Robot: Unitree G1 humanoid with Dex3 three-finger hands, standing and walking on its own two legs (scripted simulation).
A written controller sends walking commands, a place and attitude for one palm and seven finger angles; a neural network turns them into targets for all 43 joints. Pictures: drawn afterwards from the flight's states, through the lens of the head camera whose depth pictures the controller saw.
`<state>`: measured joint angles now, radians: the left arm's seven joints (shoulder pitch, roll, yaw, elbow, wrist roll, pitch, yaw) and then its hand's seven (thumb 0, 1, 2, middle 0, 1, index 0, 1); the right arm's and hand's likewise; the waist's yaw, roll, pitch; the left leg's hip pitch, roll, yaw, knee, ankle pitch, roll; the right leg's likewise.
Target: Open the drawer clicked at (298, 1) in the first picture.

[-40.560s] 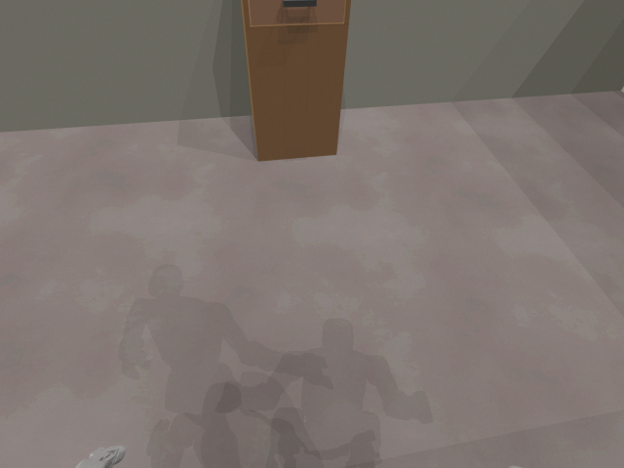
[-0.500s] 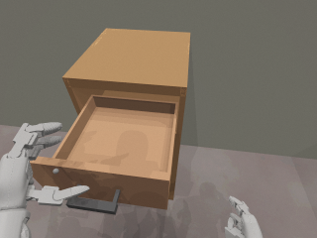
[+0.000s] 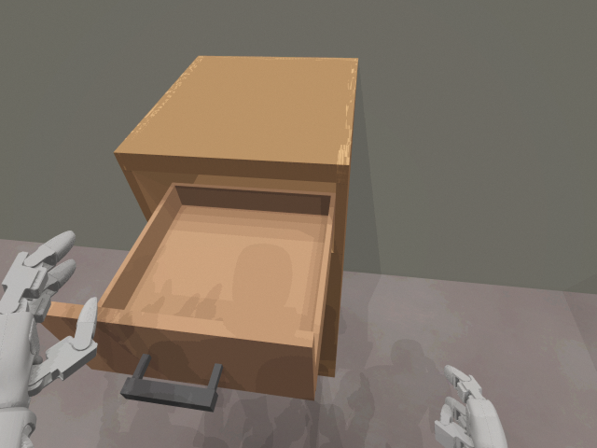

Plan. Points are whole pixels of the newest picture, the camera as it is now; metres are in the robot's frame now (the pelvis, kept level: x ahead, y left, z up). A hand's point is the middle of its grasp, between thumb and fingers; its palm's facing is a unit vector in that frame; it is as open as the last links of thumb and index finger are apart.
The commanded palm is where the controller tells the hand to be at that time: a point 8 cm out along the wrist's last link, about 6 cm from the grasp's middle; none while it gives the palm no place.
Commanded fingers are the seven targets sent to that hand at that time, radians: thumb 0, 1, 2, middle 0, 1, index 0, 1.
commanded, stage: draw the hand back to the body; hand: left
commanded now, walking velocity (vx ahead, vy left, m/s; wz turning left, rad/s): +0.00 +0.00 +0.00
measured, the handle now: (175, 379) +0.21 +0.20 -0.02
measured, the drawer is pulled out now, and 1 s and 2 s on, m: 0.30 0.30 0.30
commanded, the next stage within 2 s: step back with the hand held close in 0.16 s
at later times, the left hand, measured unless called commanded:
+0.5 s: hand (88, 343) +0.18 +0.23 +0.15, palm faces +0.32 -0.82 -0.47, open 7.4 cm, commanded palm +0.11 +0.28 +0.18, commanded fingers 0.00 0.90 0.90 -0.20 -0.30 -0.20 -0.30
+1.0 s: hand (16, 445) +0.09 +0.24 +0.15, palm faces +0.42 -0.80 -0.44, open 7.4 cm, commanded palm +0.03 +0.29 +0.18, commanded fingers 0.00 0.90 0.90 -0.20 -0.30 -0.20 -0.30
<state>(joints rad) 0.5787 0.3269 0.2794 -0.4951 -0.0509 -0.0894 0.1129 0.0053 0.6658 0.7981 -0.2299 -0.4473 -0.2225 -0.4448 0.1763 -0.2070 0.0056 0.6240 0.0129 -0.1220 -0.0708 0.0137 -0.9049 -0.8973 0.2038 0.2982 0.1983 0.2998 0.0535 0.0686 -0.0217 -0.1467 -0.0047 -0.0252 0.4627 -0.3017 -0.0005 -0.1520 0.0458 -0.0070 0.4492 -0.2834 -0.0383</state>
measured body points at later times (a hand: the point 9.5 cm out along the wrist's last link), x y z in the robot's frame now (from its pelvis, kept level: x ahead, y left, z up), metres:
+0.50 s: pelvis -0.02 +0.00 +0.00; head -0.01 -0.01 +0.45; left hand +0.15 +0.27 +0.17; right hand +0.15 -0.25 -0.08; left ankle -0.03 +0.12 -0.74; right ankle -0.03 -0.09 -0.74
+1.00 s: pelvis -0.10 +0.01 -0.02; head -0.10 +0.00 +0.43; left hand +0.06 +0.28 +0.17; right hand +0.07 -0.21 -0.10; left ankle -0.04 +0.12 -0.74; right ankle -0.03 -0.09 -0.74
